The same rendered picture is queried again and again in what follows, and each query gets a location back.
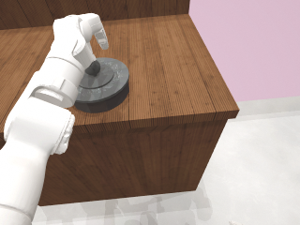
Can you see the lid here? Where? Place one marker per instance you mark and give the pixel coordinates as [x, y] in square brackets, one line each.
[111, 79]

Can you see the table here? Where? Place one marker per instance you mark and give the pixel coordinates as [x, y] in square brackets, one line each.
[160, 139]

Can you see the left robot hand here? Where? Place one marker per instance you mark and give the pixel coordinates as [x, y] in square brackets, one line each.
[97, 30]

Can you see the left robot upper arm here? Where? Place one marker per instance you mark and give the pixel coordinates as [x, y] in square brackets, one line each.
[41, 129]

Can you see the left robot forearm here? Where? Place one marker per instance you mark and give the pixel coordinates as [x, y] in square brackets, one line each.
[58, 79]

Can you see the pot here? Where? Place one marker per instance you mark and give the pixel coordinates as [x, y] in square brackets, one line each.
[104, 105]

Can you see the knob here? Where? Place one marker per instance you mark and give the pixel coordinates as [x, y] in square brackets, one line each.
[93, 69]

